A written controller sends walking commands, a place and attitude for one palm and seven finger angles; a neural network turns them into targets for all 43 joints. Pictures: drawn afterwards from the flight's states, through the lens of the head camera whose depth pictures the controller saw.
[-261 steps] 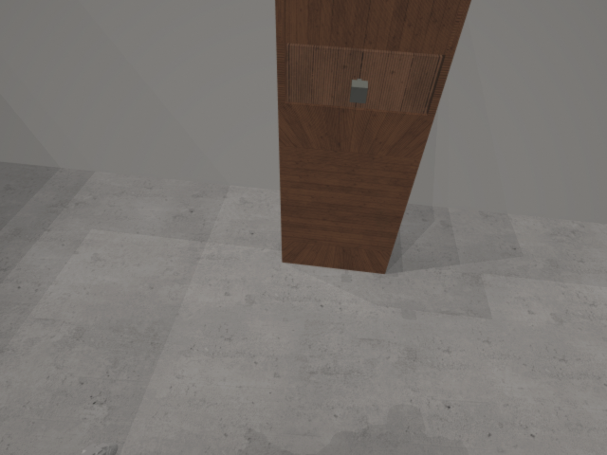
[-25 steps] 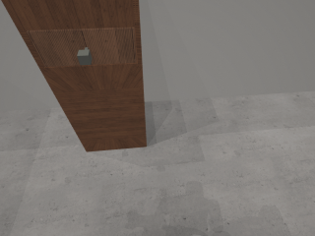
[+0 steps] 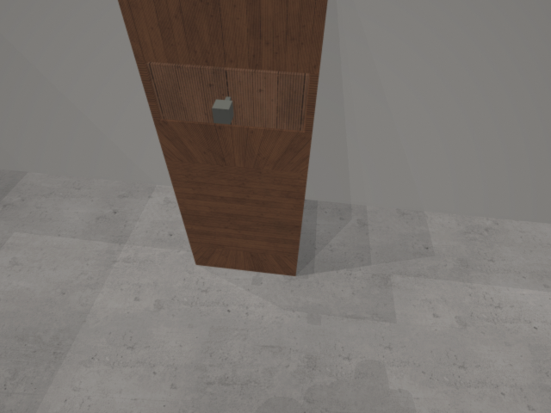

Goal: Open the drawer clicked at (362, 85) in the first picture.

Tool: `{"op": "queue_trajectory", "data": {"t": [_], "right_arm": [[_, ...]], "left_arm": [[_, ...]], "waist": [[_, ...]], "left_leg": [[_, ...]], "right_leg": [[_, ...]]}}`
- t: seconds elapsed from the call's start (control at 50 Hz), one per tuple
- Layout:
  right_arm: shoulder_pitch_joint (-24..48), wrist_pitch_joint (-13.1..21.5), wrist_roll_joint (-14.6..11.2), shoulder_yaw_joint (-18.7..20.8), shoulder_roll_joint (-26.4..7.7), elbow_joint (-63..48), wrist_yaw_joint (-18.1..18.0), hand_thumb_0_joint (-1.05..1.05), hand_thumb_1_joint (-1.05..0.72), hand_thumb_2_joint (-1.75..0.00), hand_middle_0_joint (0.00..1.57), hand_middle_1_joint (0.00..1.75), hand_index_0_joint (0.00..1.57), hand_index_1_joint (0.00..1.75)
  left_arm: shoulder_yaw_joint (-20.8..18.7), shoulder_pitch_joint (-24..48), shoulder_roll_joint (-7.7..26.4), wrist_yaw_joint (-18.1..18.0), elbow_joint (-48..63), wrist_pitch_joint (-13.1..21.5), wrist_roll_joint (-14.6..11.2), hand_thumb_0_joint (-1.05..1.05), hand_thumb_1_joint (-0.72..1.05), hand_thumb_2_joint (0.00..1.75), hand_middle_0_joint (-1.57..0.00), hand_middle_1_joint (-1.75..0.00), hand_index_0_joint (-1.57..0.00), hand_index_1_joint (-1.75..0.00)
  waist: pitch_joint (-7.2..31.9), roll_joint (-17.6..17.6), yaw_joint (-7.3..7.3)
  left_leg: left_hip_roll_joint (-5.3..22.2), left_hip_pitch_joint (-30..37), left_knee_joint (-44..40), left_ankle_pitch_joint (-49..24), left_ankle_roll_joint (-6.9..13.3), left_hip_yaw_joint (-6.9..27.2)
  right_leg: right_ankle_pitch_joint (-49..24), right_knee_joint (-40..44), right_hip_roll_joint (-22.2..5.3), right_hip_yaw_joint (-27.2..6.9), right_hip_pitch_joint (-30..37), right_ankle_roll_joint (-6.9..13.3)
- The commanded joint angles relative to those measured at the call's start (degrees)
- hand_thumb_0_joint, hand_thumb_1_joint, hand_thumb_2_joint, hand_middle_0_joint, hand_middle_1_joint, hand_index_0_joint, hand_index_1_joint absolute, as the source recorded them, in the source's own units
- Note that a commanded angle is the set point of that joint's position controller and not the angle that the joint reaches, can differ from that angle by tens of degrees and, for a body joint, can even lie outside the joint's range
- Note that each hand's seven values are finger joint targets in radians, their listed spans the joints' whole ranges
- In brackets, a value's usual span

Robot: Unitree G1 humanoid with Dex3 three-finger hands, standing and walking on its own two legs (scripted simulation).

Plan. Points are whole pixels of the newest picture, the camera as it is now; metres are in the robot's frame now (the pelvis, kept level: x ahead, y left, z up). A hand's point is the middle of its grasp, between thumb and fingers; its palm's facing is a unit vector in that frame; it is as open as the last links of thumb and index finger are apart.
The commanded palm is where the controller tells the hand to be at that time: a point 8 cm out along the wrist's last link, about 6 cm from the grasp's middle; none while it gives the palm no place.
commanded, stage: take the last steps up to it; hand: left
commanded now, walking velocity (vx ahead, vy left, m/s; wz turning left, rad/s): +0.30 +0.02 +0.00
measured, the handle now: (225, 107) +0.76 +0.21 +0.04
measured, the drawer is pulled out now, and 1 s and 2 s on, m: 0.00 0.00 0.00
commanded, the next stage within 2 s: come to a stop and stand still in 0.50 s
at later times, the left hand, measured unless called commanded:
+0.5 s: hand (164, 371) +0.22 +0.23 -0.18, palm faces +0.00 -0.98 -0.18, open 7.3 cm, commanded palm none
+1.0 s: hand (175, 328) +0.30 +0.24 -0.19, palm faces +0.04 -0.98 -0.20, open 7.3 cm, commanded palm none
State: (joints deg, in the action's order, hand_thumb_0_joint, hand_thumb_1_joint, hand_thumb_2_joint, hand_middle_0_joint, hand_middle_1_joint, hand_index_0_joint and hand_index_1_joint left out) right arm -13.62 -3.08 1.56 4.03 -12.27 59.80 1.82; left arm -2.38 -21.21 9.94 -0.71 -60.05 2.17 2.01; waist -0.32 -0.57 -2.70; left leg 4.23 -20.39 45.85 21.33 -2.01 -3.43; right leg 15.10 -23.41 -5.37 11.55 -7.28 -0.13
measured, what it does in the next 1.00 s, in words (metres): walks ahead: left foot, then right foot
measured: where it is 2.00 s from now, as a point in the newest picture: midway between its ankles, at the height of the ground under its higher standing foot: outside the picture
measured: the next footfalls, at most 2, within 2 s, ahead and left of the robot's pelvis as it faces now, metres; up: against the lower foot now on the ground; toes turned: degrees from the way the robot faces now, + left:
left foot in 0.10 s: +0.06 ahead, +0.14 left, +0.00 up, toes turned +8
right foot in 0.60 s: +0.31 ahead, -0.08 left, +0.00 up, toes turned -9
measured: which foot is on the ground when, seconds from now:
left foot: up 0.00-0.08, down 0.10-0.60, up 0.62-0.98, down 1.00-1.00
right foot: down 0.00-0.10, up 0.12-0.58, down 0.60-1.00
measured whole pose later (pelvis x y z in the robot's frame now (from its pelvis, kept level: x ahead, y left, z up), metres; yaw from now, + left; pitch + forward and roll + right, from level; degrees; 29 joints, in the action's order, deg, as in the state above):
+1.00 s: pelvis +0.23 +0.05 -0.02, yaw -1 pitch -1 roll -1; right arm -7.9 -1.5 0.5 3.5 -11.1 56.2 -1.2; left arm -3.2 -9.6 10.5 -2.0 -56.3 -1.8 1.5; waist -4.9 -0.8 -0.8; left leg 2.0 -18.5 37.3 17.4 -1.8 -2.4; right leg 13.5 -34.3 -3.0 8.1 -19.3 0.7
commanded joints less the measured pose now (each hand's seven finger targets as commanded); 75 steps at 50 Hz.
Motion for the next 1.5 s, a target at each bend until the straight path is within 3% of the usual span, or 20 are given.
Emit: {"op": "queue_trajectory", "data": {"t": [0.0,0.04,0.08,0.1,0.22,0.46,0.54,0.56,0.58,0.6,0.66,0.7,0.94,0.96,0.98,1.0,1.16,1.32,1.4,1.48], "right_arm": [[2.2,3.5,-0.2,-0.8,-0.6,-5.2,0.0,0.00,-0.90,-0.90,0.20,0.30,0.20,0.30],[-5.2,4.3,-0.4,-0.5,-2.7,-2.2,-1.0,0.00,-0.90,-0.90,0.20,0.30,0.20,0.30],[-16.8,4.6,0.3,1.5,-11.9,0.7,-2.2,0.00,-0.90,-0.90,0.20,0.30,0.20,0.30],[-16.8,4.7,0.2,1.3,-11.4,1.1,-2.7,0.00,-0.90,-0.90,0.20,0.30,0.20,0.30],[-8.1,7.1,-0.7,-1.1,-2.9,-0.1,-3.6,0.00,-0.90,-0.90,0.20,0.30,0.20,0.30],[-15.6,6.8,0.2,-0.9,-2.3,5.2,-4.2,0.00,-0.90,-0.90,0.20,0.30,0.20,0.30],[-14.0,6.6,-0.7,-0.9,-3.4,5.4,-4.0,0.00,-0.90,-0.90,0.20,0.30,0.20,0.30],[-15.1,6.7,-1.3,-1.0,-1.2,4.7,-3.4,0.00,-0.90,-0.90,0.20,0.30,0.20,0.30],[-17.3,6.9,-1.8,-1.2,1.2,3.3,-3.6,0.00,-0.90,-0.90,0.20,0.30,0.20,0.30],[-14.3,6.1,-1.9,-1.2,0.3,3.0,-3.9,0.00,-0.90,-0.90,0.20,0.30,0.20,0.30],[-11.1,3.5,-1.3,-1.7,3.5,3.3,-4.0,0.00,-0.90,-0.90,0.20,0.30,0.20,0.30],[-12.7,1.4,-1.5,-1.6,4.5,3.6,-3.7,0.00,-0.90,-0.90,0.20,0.30,0.20,0.30],[-5.5,1.7,-0.9,-0.5,0.2,-2.9,-2.9,0.00,-0.90,-0.90,0.20,0.30,0.20,0.30],[-6.0,2.4,-0.8,-0.3,-1.7,-3.0,-2.9,0.00,-0.90,-0.90,0.20,0.30,0.20,0.30],[-4.2,3.1,-0.1,0.3,-6.7,-4.6,-3.0,0.00,-0.90,-0.90,0.20,0.30,0.20,0.30],[-1.4,2.7,0.1,0.4,-8.7,-6.3,-3.5,0.00,-0.90,-0.90,0.20,0.30,0.20,0.30],[0.2,3.7,-0.5,-0.6,-6.2,-5.3,-5.3,0.00,-0.90,-0.90,0.20,0.30,0.20,0.30],[-3.0,2.9,-0.1,0.4,-7.3,-1.7,-4.3,0.00,-0.90,-0.90,0.20,0.30,0.20,0.30],[-1.1,2.6,-0.6,0.4,-6.4,-0.3,-3.6,0.00,-0.90,-0.90,0.20,0.30,0.20,0.30],[-0.8,2.1,-0.7,-1.7,1.1,0.0,-2.7,0.00,-0.90,-0.90,0.20,0.30,0.20,0.30]], "left_arm": [[-2.1,-2.8,10.0,-0.1,-0.3,0.3,-0.2,0.00,0.90,0.90,-0.20,-0.30,-0.20,-0.30],[-1.6,-1.4,7.9,0.1,-0.7,-0.2,-0.7,0.00,0.90,0.90,-0.20,-0.30,-0.20,-0.30],[-0.3,1.6,1.8,0.7,2.1,-0.4,-0.8,0.00,0.90,0.90,-0.20,-0.30,-0.20,-0.30],[-0.4,5.8,3.5,0.4,3.8,-0.6,-0.2,0.00,0.90,0.90,-0.20,-0.30,-0.20,-0.30],[-0.9,0.5,1.7,1.6,-1.0,-1.2,-0.2,0.00,0.90,0.90,-0.20,-0.30,-0.20,-0.30],[-0.8,15.2,1.2,1.5,4.4,-1.2,-0.9,0.00,0.90,0.90,-0.20,-0.30,-0.20,-0.30],[-1.9,-0.5,4.5,1.0,-0.1,0.4,-0.6,0.00,0.90,0.90,-0.20,-0.30,-0.20,-0.30],[-3.0,-7.5,9.4,0.3,-1.9,1.3,-0.3,0.00,0.90,0.90,-0.20,-0.30,-0.20,-0.30],[-3.8,-10.9,13.9,0.0,-2.7,1.5,-1.0,0.00,0.90,0.90,-0.20,-0.30,-0.20,-0.30],[-3.4,-7.2,13.2,-0.4,-1.4,1.3,-1.7,0.00,0.90,0.90,-0.20,-0.30,-0.20,-0.30],[-1.2,8.0,6.3,-1.8,2.4,0.2,-1.2,0.00,0.90,0.90,-0.20,-0.30,-0.20,-0.30],[-0.9,10.9,6.2,-2.2,3.7,-0.4,-0.7,0.00,0.90,0.90,-0.20,-0.30,-0.20,-0.30],[-2.8,11.1,9.4,-1.6,7.1,-3.3,-0.5,0.00,0.90,0.90,-0.20,-0.30,-0.20,-0.30],[-2.3,9.5,7.5,-1.4,7.0,-3.6,-0.9,0.00,0.90,0.90,-0.20,-0.30,-0.20,-0.30],[-1.7,6.5,4.0,-1.2,7.6,-4.1,-1.5,0.00,0.90,0.90,-0.20,-0.30,-0.20,-0.30],[-1.6,7.0,4.7,-1.3,7.8,-4.3,-1.2,0.00,0.90,0.90,-0.20,-0.30,-0.20,-0.30],[-2.6,4.0,7.0,0.0,3.5,-4.9,-0.7,0.00,0.90,0.90,-0.20,-0.30,-0.20,-0.30],[-0.6,6.3,3.3,0.2,2.1,-4.5,-1.1,0.00,0.90,0.90,-0.20,-0.30,-0.20,-0.30],[0.0,-0.7,2.8,-0.3,-1.9,-3.6,-1.4,0.00,0.90,0.90,-0.20,-0.30,-0.20,-0.30],[0.0,3.2,8.6,-1.1,-1.8,-1.9,-1.2,0.00,0.90,0.90,-0.20,-0.30,-0.20,-0.30]], "waist": [[-3.7,-8.0,0.78],[-2.8,-1.3,4.56],[-3.4,20.1,9.33],[-5.3,16.6,9.87],[-6.9,5.2,2.73],[-10.4,6.5,4.86],[-0.9,3.7,-2.70],[5.9,-5.3,-4.87],[11.5,-12.8,-3.31],[11.3,-9.1,-3.33],[-1.1,1.2,2.72],[-0.8,-2.7,4.71],[4.4,-8.1,4.48],[4.5,-1.6,4.45],[2.6,16.1,3.39],[0.1,16.4,3.42],[2.0,6.6,3.23],[1.3,11.6,5.58],[1.0,10.2,2.24],[-4.8,-9.4,3.15]], "left_leg": [[-1.9,4.5,-13.9,-2.0,1.7,-4.7],[-1.8,20.0,-21.8,-3.7,1.9,-4.9],[18.3,26.1,-35.8,12.7,9.6,23.0],[20.3,22.4,-38.2,15.9,11.8,26.0],[11.5,15.8,-37.2,-14.4,10.4,6.8],[12.2,19.5,-30.4,-39.2,10.7,1.7],[8.0,14.2,-9.5,-47.5,6.9,-1.8],[3.2,3.3,5.6,-30.3,4.5,-4.5],[-4.2,-6.2,23.7,11.6,2.4,-4.1],[-2.2,-5.0,28.0,13.1,2.9,3.4],[1.5,-0.7,20.6,5.8,1.9,5.2],[0.5,3.1,13.3,5.4,0.9,3.7],[-2.7,9.1,-14.7,-9.1,0.1,0.2],[0.9,14.1,-21.6,-14.6,1.0,3.5],[13.8,11.8,-27.8,-26.9,5.6,18.5],[19.5,5.1,-31.0,-31.5,10.4,23.5],[13.2,14.3,-30.3,-26.7,9.7,11.9],[11.5,14.9,-32.8,-13.0,9.8,12.9],[7.7,7.3,-31.7,-4.1,6.2,10.2],[-0.8,4.8,-20.7,-4.7,0.5,1.5]], "right_leg": [[9.5,10.7,-11.9,-11.8,-4.3,6.3],[12.8,3.5,-7.9,-7.6,-14.6,3.3],[18.3,-24.7,2.3,0.1,-30.7,-0.9],[18.1,-33.4,0.8,-5.5,-32.9,0.2],[-0.7,-39.8,-2.3,-8.5,-28.5,-1.2],[-2.1,-17.1,0.6,-4.9,-23.7,0.8],[-9.5,-6.1,4.2,-3.2,2.1,3.2],[-20.5,-5.1,-6.7,-15.7,15.5,7.0],[-36.8,-0.1,-21.3,-33.9,21.6,14.8],[-37.2,2.7,-21.5,-33.9,14.1,16.2],[-39.2,4.3,-15.4,-18.4,-8.5,12.1],[-37.7,4.0,-13.2,-12.5,-13.8,10.6],[-21.5,-3.9,-8.7,-12.7,-8.1,7.1],[-12.6,-9.4,-5.9,-11.2,-11.8,4.4],[7.6,-16.6,1.3,-6.9,-17.9,0.2],[18.0,-26.9,4.2,-9.9,-16.9,-0.7],[6.7,-40.1,3.7,-15.5,-21.3,-3.1],[12.9,-16.6,3.1,-9.9,-12.0,-2.3],[0.8,1.1,3.8,-6.9,-0.4,-1.1],[10.1,14.4,-8.7,-21.5,-9.7,4.3]]}}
